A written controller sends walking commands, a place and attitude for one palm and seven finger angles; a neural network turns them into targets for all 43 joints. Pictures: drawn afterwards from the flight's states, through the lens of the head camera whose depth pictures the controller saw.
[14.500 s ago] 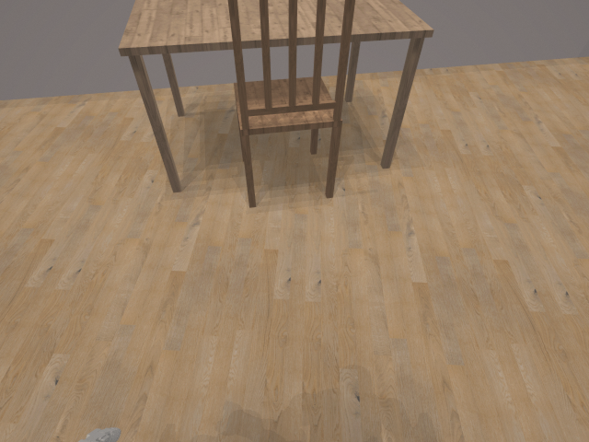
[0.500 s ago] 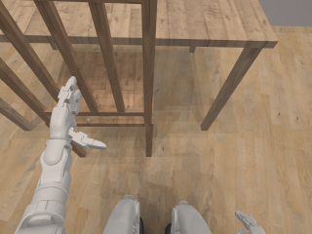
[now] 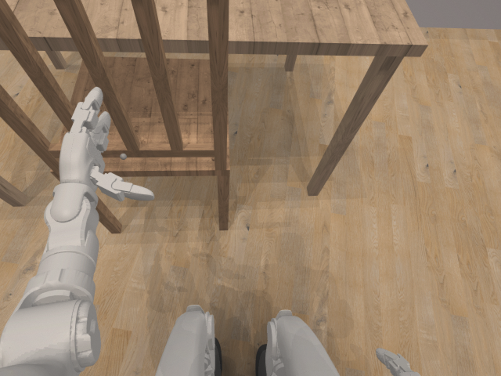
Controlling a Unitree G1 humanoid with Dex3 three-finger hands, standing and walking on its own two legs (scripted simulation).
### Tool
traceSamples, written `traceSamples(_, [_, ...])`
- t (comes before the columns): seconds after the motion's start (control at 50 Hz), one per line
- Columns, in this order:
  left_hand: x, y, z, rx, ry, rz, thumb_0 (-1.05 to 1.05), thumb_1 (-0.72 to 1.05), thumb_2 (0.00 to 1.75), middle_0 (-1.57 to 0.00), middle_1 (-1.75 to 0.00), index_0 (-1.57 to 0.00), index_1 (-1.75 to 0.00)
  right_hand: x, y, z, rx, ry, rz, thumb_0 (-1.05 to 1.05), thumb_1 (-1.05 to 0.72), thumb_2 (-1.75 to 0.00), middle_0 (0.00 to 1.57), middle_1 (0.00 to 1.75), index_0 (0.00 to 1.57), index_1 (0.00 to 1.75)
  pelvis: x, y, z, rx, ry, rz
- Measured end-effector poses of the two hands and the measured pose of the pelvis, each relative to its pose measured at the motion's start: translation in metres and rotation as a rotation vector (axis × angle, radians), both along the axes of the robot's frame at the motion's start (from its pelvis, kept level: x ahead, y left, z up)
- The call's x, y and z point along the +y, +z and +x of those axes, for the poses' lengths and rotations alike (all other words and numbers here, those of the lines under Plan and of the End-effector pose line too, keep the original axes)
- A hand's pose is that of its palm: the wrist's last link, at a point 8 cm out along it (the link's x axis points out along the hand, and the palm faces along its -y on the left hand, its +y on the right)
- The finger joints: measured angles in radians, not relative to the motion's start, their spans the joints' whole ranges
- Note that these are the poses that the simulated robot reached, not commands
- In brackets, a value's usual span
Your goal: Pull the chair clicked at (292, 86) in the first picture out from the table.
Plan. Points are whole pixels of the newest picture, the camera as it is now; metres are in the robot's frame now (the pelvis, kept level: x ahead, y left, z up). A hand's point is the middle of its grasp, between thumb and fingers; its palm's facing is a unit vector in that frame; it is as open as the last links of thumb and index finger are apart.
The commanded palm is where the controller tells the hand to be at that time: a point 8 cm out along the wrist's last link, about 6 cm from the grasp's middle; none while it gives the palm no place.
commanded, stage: aim the fingers beside a spindle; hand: left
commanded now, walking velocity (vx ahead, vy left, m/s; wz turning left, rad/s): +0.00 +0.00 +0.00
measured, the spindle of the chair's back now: (102, 78) +0.57 +0.24 +0.08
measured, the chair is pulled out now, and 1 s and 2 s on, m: -0.05 -0.05 -0.05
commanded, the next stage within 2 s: push the fingers through the gap in 1.80 s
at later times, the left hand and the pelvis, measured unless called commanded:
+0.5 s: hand (117, 176) +0.41 +0.20 +0.03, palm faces +0.04 -1.00 -0.03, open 17.0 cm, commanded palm +0.38 +0.25 +0.04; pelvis +0.03 +0.02 +0.02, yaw +0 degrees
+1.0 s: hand (116, 194) +0.38 +0.20 +0.03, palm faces +0.04 -1.00 -0.04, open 17.0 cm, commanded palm +0.36 +0.24 +0.04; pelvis +0.03 +0.00 +0.02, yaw +1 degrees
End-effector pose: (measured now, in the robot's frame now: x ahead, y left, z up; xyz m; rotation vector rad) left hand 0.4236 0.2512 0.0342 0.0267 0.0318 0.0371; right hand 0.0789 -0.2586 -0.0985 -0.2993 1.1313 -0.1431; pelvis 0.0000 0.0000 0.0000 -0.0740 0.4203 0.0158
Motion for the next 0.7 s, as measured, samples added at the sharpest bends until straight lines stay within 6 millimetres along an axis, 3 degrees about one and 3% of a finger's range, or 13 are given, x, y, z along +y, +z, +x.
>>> traceSamples(0.1, [0.003,-0.006,-0.005,0.011,0.014,0.001,-0.01,-0.5,0.3,-0.07,-0.08,-0.08,-0.1,0.004,0.003,-0.009,0.032,-0.027,0.007,0.0,-0.9,-0.9,0.2,0.3,0.2,0.3,0.004,0.004,0.006,0.002,-0.011,0.001])
traceSamples(0.2, [0.007,-0.003,-0.016,-0.004,0.014,0.008,-0.01,-0.5,0.3,-0.07,-0.08,-0.06,-0.09,0.01,0.008,-0.005,0.045,-0.033,0.016,0.01,-0.9,-0.9,0.2,0.3,0.2,0.3,0.009,0.01,0.013,-0.001,-0.011,0.001])
traceSamples(0.54, [0.004,-0.002,-0.039,0.004,0.005,-0.002,-0.01,-0.5,0.3,-0.07,-0.08,-0.06,-0.08,0.024,0.023,0.076,-0.115,0.054,0.027,0.0,-0.9,-0.9,0.2,0.3,0.2,0.3,0.015,0.018,0.03,-0.016,0.003,0.0])
traceSamples(0.7, [0.004,-0.002,-0.05,0.005,0.007,-0.003,-0.01,-0.5,0.3,-0.07,-0.08,-0.06,-0.08,0.027,0.022,0.092,-0.145,0.083,0.036,0.0,-0.9,-0.9,0.2,0.3,0.2,0.3,0.012,0.017,0.03,-0.021,0.011,0.001])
